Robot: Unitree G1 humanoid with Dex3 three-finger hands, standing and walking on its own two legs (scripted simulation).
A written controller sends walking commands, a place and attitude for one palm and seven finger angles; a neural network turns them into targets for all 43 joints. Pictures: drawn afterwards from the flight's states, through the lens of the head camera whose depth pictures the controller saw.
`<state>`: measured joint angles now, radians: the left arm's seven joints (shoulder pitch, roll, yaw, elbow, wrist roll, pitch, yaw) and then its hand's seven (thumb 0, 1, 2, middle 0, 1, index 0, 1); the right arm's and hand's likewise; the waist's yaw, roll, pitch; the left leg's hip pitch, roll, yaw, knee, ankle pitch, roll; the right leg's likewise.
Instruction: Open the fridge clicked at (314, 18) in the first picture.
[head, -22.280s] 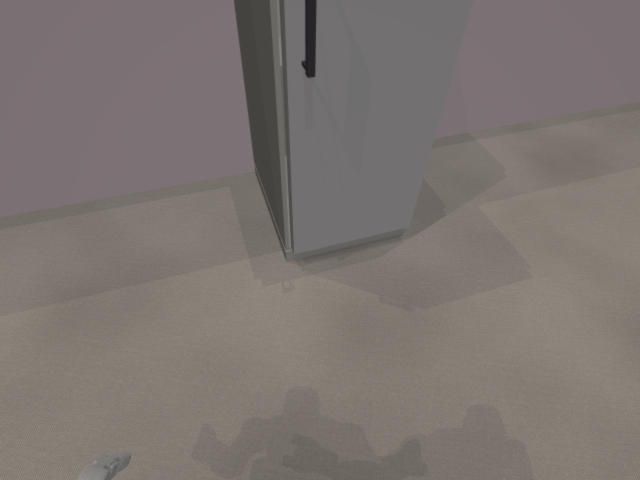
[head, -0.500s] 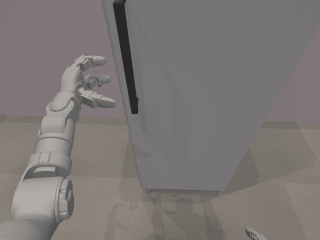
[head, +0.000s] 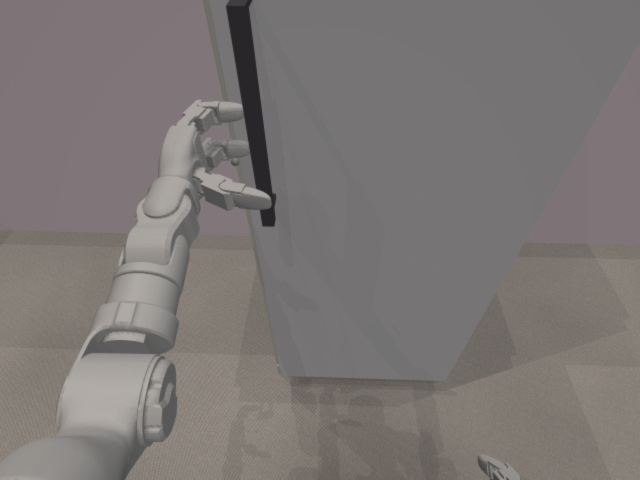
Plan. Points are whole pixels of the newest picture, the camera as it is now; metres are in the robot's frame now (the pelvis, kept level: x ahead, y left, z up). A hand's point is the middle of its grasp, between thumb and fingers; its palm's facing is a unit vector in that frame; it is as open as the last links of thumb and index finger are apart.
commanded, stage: feel for the door with the fingertips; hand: left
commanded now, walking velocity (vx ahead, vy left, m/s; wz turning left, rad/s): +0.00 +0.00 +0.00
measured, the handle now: (259, 128) +0.51 +0.10 +0.20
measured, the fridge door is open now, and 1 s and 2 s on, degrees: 0 0 0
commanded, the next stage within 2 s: slide the fingers in behind the handle in 0.50 s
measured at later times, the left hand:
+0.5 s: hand (239, 148) +0.46 +0.12 +0.20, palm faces +0.00 -1.00 +0.00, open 14.0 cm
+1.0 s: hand (242, 155) +0.46 +0.12 +0.19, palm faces -0.01 -1.00 -0.02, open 14.0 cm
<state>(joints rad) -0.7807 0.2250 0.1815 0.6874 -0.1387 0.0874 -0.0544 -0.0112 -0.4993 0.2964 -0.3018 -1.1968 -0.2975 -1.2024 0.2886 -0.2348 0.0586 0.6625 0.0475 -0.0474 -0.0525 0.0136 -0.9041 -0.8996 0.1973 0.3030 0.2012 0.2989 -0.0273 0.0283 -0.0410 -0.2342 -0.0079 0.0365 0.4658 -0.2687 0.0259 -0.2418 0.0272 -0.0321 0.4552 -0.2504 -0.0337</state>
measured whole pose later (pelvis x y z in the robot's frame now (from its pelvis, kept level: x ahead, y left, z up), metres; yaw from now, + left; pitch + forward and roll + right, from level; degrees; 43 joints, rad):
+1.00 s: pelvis +0.00 +0.00 +0.00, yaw +0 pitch +4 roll +0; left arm -0.87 0.26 0.19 0.84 -0.13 -0.02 -0.06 -0.01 -0.50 0.30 -0.30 -1.20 -0.30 -1.20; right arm 0.33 -0.26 0.04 0.68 0.05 -0.08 -0.05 0.01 -0.91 -0.90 0.20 0.30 0.20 0.30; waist -0.05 0.04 -0.04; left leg -0.28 0.00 0.04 0.48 -0.27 0.02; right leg -0.29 0.03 -0.03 0.46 -0.24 -0.04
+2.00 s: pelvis +0.00 -0.01 +0.00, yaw +0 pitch +2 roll +0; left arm -0.85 0.16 0.14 0.76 -0.13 0.06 0.03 -0.01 -0.50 0.30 -0.29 -1.20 -0.29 -1.20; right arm 0.30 -0.24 0.04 0.68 0.04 -0.04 -0.05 0.01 -0.91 -0.90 0.20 0.30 0.20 0.30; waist -0.04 0.04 -0.04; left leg -0.24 0.00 0.03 0.45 -0.25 0.01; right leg -0.25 0.04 -0.04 0.44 -0.24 -0.05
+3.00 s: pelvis +0.00 +0.00 +0.00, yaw +0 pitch +2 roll +0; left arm -0.85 0.14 0.10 0.74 -0.13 0.08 0.07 0.00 0.22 0.61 -0.36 -1.30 -0.33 -1.31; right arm 0.30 -0.23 0.04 0.70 0.03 -0.05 -0.04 0.01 -0.91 -0.90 0.20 0.30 0.20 0.30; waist -0.03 0.03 -0.04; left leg -0.24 -0.01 0.03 0.46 -0.26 0.02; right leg -0.24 0.03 -0.04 0.44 -0.24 -0.03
